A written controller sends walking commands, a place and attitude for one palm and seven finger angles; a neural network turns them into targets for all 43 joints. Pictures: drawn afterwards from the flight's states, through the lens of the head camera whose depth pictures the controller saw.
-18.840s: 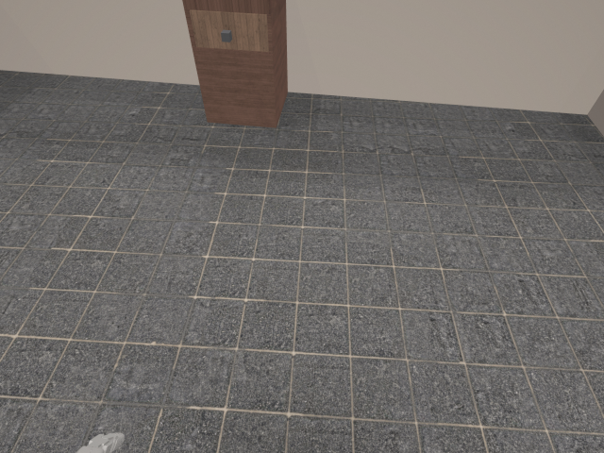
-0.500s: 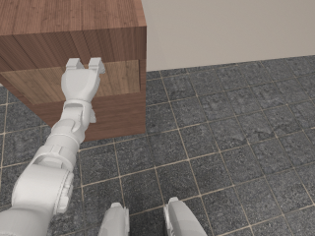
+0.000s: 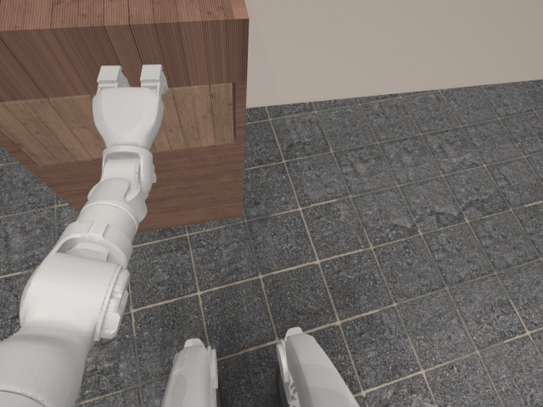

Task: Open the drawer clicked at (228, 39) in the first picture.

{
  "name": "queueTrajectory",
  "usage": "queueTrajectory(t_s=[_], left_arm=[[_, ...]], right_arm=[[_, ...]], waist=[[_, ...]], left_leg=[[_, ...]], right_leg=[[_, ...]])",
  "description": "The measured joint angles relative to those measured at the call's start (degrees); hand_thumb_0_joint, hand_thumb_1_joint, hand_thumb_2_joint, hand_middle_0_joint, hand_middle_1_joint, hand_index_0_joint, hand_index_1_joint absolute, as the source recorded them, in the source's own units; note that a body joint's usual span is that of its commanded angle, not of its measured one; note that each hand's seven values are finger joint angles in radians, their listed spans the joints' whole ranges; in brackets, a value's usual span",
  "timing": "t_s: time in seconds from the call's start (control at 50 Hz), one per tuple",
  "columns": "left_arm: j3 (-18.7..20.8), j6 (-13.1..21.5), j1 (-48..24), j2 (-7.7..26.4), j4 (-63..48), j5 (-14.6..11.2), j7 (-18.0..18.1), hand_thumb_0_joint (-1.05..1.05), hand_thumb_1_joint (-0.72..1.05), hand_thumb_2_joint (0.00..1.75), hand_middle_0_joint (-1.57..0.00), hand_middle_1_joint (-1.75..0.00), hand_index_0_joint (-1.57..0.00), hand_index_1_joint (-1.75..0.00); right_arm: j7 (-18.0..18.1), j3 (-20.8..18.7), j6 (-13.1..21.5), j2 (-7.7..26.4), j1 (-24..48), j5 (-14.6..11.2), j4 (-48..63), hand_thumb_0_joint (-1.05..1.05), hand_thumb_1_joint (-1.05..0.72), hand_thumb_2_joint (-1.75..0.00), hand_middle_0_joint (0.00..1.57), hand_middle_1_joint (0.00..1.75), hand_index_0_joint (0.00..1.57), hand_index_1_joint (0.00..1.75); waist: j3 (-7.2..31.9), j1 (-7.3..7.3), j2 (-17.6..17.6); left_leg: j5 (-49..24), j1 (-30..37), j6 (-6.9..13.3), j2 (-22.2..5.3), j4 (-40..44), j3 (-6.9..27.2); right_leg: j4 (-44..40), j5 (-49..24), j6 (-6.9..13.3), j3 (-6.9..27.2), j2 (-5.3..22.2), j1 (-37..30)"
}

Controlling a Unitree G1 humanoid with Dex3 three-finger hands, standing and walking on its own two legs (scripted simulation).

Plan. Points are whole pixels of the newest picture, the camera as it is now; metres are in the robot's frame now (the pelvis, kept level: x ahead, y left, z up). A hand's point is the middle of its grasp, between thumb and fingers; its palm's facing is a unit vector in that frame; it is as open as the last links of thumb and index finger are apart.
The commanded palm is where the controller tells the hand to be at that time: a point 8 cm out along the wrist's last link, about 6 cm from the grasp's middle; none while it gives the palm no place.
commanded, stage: lower the fingers behind the handle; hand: left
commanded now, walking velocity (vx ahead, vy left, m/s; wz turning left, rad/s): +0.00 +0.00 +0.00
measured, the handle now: (128, 145) +0.57 +0.19 -0.09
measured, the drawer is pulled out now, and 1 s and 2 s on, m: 0.00 0.00 0.00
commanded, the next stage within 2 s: lift the fingers back up to retry in 1.52 s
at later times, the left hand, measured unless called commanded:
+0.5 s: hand (121, 170) +0.51 +0.19 -0.07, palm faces -0.02 -0.05 -1.00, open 13.8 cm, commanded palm +0.50 +0.17 -0.01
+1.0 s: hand (121, 165) +0.52 +0.19 -0.07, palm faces -0.01 +0.02 -1.00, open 13.5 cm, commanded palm +0.50 +0.16 -0.05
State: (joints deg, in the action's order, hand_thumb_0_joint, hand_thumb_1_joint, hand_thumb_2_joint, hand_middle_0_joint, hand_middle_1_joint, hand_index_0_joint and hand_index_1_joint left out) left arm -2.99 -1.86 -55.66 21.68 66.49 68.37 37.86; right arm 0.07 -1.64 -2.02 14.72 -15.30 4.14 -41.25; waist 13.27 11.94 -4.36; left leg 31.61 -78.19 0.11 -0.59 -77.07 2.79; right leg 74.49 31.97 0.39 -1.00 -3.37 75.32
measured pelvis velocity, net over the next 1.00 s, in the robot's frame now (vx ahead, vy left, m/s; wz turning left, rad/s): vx -0.02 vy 0.00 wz -0.01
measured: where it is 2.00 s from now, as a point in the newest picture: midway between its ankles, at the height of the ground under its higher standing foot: outside the picture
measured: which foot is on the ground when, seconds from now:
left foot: down 0.00-1.00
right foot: down 0.00-1.00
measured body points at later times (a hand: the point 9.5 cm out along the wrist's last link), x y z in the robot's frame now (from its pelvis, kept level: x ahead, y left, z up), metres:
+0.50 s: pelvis -0.01 +0.00 -0.02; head +0.17 +0.01 +0.39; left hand +0.50 +0.19 -0.01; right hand +0.00 -0.28 -0.14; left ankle +0.02 +0.11 -0.60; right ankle +0.02 -0.12 -0.60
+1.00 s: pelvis -0.02 +0.00 -0.04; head +0.15 +0.01 +0.37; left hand +0.51 +0.18 -0.01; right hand -0.01 -0.26 -0.17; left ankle +0.02 +0.11 -0.60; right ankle +0.02 -0.12 -0.60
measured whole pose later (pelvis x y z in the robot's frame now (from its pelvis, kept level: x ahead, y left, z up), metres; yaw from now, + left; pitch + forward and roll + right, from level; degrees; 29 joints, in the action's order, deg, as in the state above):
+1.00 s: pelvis -0.02 +0.00 -0.04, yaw -1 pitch +35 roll -4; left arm -3.5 -3.3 -57.4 26.7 69.2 65.1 29.1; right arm -1.5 -0.3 -0.6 13.4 -17.1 3.6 -42.2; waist 13.5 10.0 -4.7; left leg 33.1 -88.8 0.0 -0.7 -86.7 3.3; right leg 84.4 33.7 0.6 -1.8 -3.7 86.0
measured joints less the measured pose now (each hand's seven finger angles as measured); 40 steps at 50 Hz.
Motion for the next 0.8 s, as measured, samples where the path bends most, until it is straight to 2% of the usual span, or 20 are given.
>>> queueTrajectory(t_s=[0.02, 0.06, 0.12, 0.14, 0.18, 0.2, 0.24, 0.3, 0.36, 0.46, 0.52, 0.62, 0.72, 0.8], left_arm=[[-0.7, -2.6, -0.4, -0.5, 0.4, 0.6, 1.3, 0.00, -0.48, 0.30, -0.33, -1.25, -0.32, -1.20], [-0.9, -7.8, -1.0, -1.2, 2.4, 0.1, 0.4, 0.00, -0.48, 0.30, -0.33, -1.26, -0.32, -1.20], [1.3, -12.3, 0.0, -0.5, 4.7, -4.3, -5.0, 0.00, -0.48, 0.30, -0.32, -1.25, -0.31, -1.20], [2.3, -12.5, 0.9, 0.1, 4.5, -6.0, -7.3, 0.00, -0.48, 0.30, -0.32, -1.24, -0.32, -1.20], [3.6, -9.8, 2.9, 1.6, 2.4, -8.5, -11.2, 0.00, -0.48, 0.30, -0.33, -1.23, -0.31, -1.20], [3.5, -8.0, 3.6, 2.4, 1.1, -8.7, -13.0, 0.00, -0.48, 0.30, -0.33, -1.23, -0.30, -1.20], [2.4, -3.4, 4.6, 3.9, -0.9, -7.4, -15.1, 0.00, -0.48, 0.30, -0.33, -1.22, -0.30, -1.20], [0.0, 2.2, 3.9, 5.4, -0.9, -3.9, -14.5, 0.00, -0.48, 0.30, -0.33, -1.21, -0.31, -1.20], [-0.6, 4.1, 2.7, 5.5, 0.9, -2.8, -12.3, 0.00, -0.49, 0.30, -0.32, -1.21, -0.31, -1.20], [1.1, 2.4, 3.6, 4.3, 1.6, -3.1, -9.4, 0.00, -0.49, 0.30, -0.32, -1.20, -0.31, -1.20], [2.8, 2.6, 5.1, 3.7, -2.9, -2.5, -7.2, 0.00, -0.48, 0.30, -0.32, -1.20, -0.30, -1.24], [1.2, -0.1, 3.7, 3.0, -1.6, -1.6, -4.7, 0.00, -0.48, 0.30, -0.32, -1.20, -0.30, -1.24], [0.6, -3.3, 1.4, 2.4, 1.3, -3.0, -5.6, 0.00, -0.48, 0.30, -0.32, -1.20, -0.31, -1.25], [0.4, -3.9, 0.4, 3.1, 3.3, -3.5, -7.5, 0.00, -0.49, 0.30, -0.32, -1.20, -0.32, -1.26]], right_arm=[[-0.4, 0.2, -0.5, 0.1, 0.3, -0.2, 0.2, 0.00, -0.91, -0.90, 0.20, 0.30, 0.20, 0.30], [-0.9, 0.8, -1.3, 0.1, 1.1, -0.9, 0.4, 0.00, -0.91, -0.90, 0.20, 0.30, 0.20, 0.30], [-0.7, 2.0, -1.8, -0.8, 1.8, -1.9, 0.7, 0.00, -0.91, -0.90, 0.20, 0.30, 0.20, 0.30], [-0.4, 2.3, -1.6, -1.2, 1.6, -2.1, 0.8, 0.00, -0.91, -0.90, 0.20, 0.30, 0.20, 0.30], [0.3, 2.5, -0.5, -2.1, 0.5, -2.3, 0.6, 0.00, -0.91, -0.90, 0.20, 0.30, 0.20, 0.30], [0.7, 2.5, 0.2, -2.5, -0.3, -2.2, 0.3, 0.00, -0.91, -0.90, 0.21, 0.30, 0.20, 0.30], [1.2, 2.2, 1.5, -3.0, -2.0, -2.0, -0.5, 0.00, -0.91, -0.90, 0.21, 0.30, 0.20, 0.30], [1.1, 1.5, 2.2, -2.9, -3.8, -1.5, -1.8, 0.00, -0.91, -0.90, 0.21, 0.30, 0.20, 0.30], [0.3, 0.9, 1.8, -2.0, -4.2, -1.1, -2.1, 0.00, -0.91, -0.90, 0.21, 0.30, 0.20, 0.30], [-0.9, -0.1, 0.9, -0.7, -2.9, -0.6, -0.8, 0.00, -0.91, -0.90, 0.21, 0.30, 0.20, 0.30], [-1.2, -0.8, 0.7, -0.5, -2.2, -0.4, -0.7, 0.00, -0.91, -0.90, 0.20, 0.30, 0.20, 0.30], [-1.7, -0.9, 0.4, -1.0, -0.3, -0.3, -1.6, 0.00, -0.91, -0.90, 0.20, 0.30, 0.20, 0.30], [-1.9, 0.3, 0.7, -1.8, 0.6, -0.4, -1.7, 0.00, -0.91, -0.90, 0.20, 0.30, 0.20, 0.30], [-1.7, 1.2, 1.1, -2.2, 0.2, -0.5, -1.2, 0.00, -0.91, -0.90, 0.21, 0.30, 0.20, 0.30]], waist=[[-0.6, -0.28, -0.1], [-2.2, -0.58, -0.4], [-3.9, -0.55, -0.6], [-4.1, -0.58, -0.6], [-3.8, -0.84, -0.5], [-3.3, -1.04, -0.4], [-1.9, -1.50, -0.2], [-0.1, -2.10, 0.0], [0.8, -2.20, 0.0], [0.2, -1.81, 0.1], [-0.1, -2.37, 0.4], [-0.8, -2.64, 0.2], [-0.7, -2.04, -0.1], [-0.3, -1.46, -0.3]], left_leg=[[-0.1, -0.3, 0.1, 0.0, -0.1, -0.4], [-0.6, -0.2, 0.4, -0.1, 0.3, -1.2], [-1.7, 0.9, 0.7, -0.2, 2.2, -2.4], [-2.0, 1.3, 0.8, -0.2, 2.9, -2.6], [-2.5, 1.9, 0.7, -0.2, 4.0, -2.7], [-2.6, 2.0, 0.6, -0.1, 4.2, -2.5], [-2.4, 1.9, 0.3, -0.1, 4.1, -1.9], [-1.2, 0.9, -0.1, -0.1, 2.1, -0.6], [0.1, -1.1, -0.2, -0.2, -0.8, 0.3], [1.1, -4.6, -0.1, -0.4, -4.0, 0.4], [1.2, -6.2, 0.0, -0.3, -5.1, 0.3], [1.1, -6.7, 0.0, -0.1, -5.7, 0.4], [0.7, -6.6, 0.0, -0.1, -5.4, 0.5], [0.7, -6.5, -0.1, -0.3, -5.5, 0.4]], right_leg=[[0.3, -0.1, -0.2, 0.4, 0.0, 0.5], [0.3, -0.6, -0.5, 1.2, 0.0, 0.8], [-0.8, -1.7, -0.7, 2.4, 0.0, 0.4], [-1.4, -2.0, -0.8, 2.6, -0.1, 0.2], [-2.2, -2.4, -0.7, 2.7, 0.0, -0.3], [-2.5, -2.4, -0.6, 2.5, 0.0, -0.5], [-2.5, -2.1, -0.3, 1.9, 0.1, -0.7], [-1.2, -0.9, 0.2, 0.6, 0.0, -0.3], [0.9, 0.2, 0.4, -0.3, -0.2, 1.1], [3.8, 1.0, 0.3, -0.5, -0.5, 4.6], [5.0, 1.1, 0.1, -0.4, -0.4, 6.2], [5.6, 1.1, 0.0, -0.6, -0.2, 6.6], [5.3, 0.7, 0.1, -0.6, -0.2, 6.5], [5.5, 0.7, 0.1, -0.6, -0.4, 6.5]])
